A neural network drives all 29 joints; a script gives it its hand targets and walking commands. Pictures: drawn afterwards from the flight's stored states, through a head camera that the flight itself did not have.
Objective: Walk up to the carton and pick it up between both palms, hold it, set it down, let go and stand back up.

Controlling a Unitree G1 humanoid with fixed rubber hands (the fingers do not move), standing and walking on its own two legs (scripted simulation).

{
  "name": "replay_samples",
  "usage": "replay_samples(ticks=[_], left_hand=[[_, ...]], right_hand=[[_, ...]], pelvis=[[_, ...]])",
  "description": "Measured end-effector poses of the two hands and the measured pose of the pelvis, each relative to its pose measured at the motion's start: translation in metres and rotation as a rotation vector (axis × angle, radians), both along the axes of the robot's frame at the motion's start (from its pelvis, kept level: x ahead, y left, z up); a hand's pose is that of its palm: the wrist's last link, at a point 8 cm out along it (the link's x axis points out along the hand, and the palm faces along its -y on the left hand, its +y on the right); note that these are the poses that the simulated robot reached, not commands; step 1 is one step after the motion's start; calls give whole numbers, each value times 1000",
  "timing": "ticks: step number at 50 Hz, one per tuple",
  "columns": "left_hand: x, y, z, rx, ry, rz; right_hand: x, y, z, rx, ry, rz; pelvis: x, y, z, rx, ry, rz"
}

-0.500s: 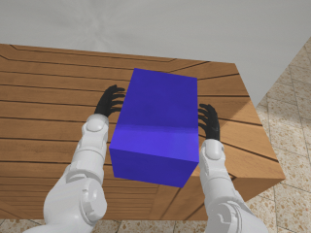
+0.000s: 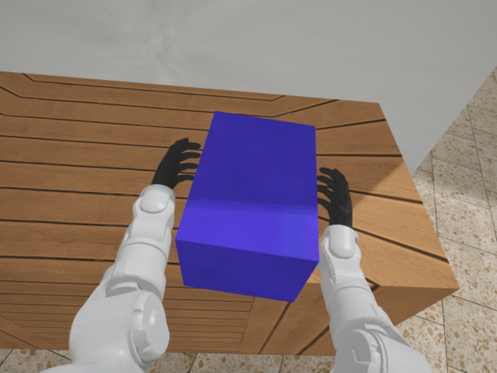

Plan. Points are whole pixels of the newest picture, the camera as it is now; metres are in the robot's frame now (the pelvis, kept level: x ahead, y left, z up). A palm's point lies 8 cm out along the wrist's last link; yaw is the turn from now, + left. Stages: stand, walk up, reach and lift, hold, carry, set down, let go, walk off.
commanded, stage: reach and lift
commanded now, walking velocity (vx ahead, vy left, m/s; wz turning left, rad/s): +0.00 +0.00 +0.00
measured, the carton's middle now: (252, 202) +0.43 +0.00 +0.00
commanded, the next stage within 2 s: none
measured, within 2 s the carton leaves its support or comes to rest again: leaves its support in 0.34 s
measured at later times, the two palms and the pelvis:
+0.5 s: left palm (166, 188) +0.39 +0.14 +0.08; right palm (351, 219) +0.35 -0.15 +0.07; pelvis -0.01 -0.01 +0.00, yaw +0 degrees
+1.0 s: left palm (165, 186) +0.37 +0.14 +0.12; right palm (364, 209) +0.35 -0.15 +0.11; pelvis -0.02 -0.01 +0.00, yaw +1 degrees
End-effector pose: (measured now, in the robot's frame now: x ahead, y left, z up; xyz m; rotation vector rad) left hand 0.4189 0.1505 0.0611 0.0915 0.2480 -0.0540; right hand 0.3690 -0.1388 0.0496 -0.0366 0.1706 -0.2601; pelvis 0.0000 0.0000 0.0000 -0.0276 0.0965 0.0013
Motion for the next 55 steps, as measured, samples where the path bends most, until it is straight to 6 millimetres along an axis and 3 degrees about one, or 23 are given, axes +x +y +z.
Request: replay_samples(ticks=[17,32,55], left_hand=[[-22,-9,3,-21,14,29],[-35,-3,39,-12,-8,69],[-58,-13,64,22,-38,119]], right_hand=[[-15,-10,8,-7,11,23],[-18,-6,39,13,-14,54],[-25,-16,69,0,-50,108]], pelvis=[[-8,-10,1,4,-47,10],[-17,-7,2,11,-123,5],[-18,-14,0,12,-205,24]])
